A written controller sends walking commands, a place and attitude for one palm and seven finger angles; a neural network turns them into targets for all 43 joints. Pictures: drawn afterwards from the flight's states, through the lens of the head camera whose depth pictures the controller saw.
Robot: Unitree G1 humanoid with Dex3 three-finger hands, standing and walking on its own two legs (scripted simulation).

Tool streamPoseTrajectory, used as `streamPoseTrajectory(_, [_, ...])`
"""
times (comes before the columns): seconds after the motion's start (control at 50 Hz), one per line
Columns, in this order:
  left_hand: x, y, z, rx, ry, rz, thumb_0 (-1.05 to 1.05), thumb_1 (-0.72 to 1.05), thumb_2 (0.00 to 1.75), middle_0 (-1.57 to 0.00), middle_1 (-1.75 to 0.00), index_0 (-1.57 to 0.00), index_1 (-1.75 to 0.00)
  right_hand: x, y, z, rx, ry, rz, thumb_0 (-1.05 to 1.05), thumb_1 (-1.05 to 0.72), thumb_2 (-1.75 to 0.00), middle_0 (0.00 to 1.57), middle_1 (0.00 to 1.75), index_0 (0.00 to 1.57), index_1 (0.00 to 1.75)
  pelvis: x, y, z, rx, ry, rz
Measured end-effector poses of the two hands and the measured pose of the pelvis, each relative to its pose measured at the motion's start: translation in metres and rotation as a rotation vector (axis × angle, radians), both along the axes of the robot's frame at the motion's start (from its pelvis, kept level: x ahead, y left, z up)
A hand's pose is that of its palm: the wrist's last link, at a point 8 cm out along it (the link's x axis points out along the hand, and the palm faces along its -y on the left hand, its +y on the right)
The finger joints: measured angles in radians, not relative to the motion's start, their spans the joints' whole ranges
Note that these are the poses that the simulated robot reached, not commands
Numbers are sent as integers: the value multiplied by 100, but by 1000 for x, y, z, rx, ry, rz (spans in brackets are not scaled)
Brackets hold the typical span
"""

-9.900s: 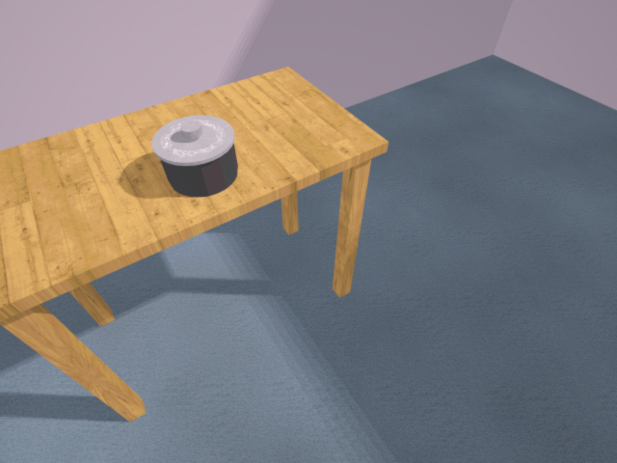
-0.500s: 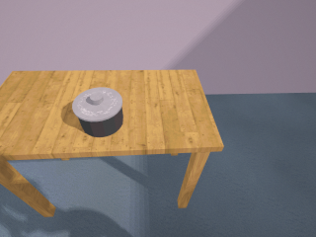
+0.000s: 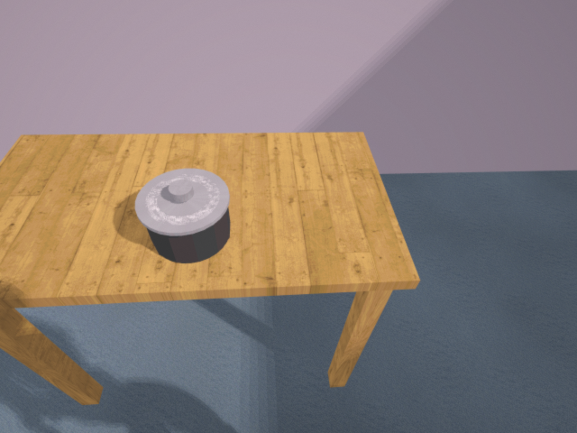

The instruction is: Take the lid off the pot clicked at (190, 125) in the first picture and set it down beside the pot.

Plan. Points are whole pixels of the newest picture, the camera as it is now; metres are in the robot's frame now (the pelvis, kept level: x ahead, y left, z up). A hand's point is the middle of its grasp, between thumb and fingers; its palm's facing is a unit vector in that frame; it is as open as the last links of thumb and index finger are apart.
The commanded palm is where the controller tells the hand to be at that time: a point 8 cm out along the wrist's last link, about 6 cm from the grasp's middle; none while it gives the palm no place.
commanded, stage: look again from close up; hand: left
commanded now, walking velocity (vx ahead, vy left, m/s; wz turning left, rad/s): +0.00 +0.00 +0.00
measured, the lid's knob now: (181, 190) +0.48 +0.23 +0.05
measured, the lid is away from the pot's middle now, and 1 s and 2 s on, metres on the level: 0.00 0.00 0.00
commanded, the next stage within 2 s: shuffle to correct the standing spot in 0.36 s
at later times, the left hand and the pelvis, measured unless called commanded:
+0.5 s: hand out of the picture -0.01 +0.17 -0.18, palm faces +0.03 -0.98 -0.17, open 7.4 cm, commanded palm none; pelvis +0.01 +0.00 +0.00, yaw +0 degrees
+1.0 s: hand out of the picture +0.02 +0.21 -0.19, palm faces +0.12 -0.97 -0.22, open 7.4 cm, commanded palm none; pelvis +0.05 +0.02 -0.01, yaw +4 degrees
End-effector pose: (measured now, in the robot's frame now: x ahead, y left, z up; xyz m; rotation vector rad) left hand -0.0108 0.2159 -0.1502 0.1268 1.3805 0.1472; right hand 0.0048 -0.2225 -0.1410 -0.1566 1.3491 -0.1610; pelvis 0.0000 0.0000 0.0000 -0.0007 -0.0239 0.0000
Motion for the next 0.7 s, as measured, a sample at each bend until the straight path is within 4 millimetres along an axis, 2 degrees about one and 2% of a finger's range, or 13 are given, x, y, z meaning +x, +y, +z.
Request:
streamPoseTrajectory(0.22, [6, 7, 3, 15, 1, -4, 0, 91, 90, -20, -30, -20, -30, -5, 6, -2, 17, 24, -6, 0, -91, -90, 19, 30, 20, 30, 4, 2, 1, 1, -5, -3])
streamPoseTrajectory(0.5, [-4, 0, 2, -2, 29, 4, 0, 91, 90, -20, -30, -20, -30, -13, 10, -3, 25, 49, -14, 0, -90, -90, 19, 30, 20, 30, 5, 2, 1, 2, -6, -3])
streamPoseTrajectory(0.62, [-7, 0, 0, 0, 34, 23, 0, 91, 90, -20, -30, -20, -30, -15, 6, -8, 32, 71, -5, 0, -90, -90, 20, 30, 20, 30, 10, 0, -3, 10, 0, 13])
streamPoseTrajectory(0.7, [-8, 3, 0, 16, 24, 66, 0, 91, 90, -20, -30, -20, -30, -8, -1, -12, 28, 96, 20, 0, -90, -90, 20, 30, 20, 30, 19, -1, -8, -3, 11, 40])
